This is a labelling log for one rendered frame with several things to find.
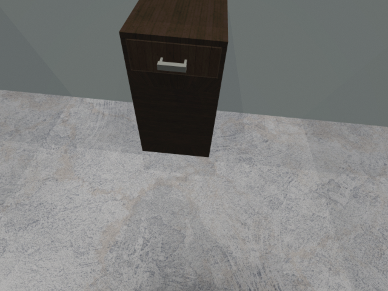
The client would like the drawer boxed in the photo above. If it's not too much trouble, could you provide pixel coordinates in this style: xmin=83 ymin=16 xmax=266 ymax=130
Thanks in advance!
xmin=127 ymin=39 xmax=221 ymax=77

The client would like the cabinet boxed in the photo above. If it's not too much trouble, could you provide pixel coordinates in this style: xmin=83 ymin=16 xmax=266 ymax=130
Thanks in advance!
xmin=119 ymin=0 xmax=228 ymax=157

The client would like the handle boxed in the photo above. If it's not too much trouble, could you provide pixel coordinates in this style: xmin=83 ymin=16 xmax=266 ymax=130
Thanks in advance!
xmin=157 ymin=57 xmax=187 ymax=73

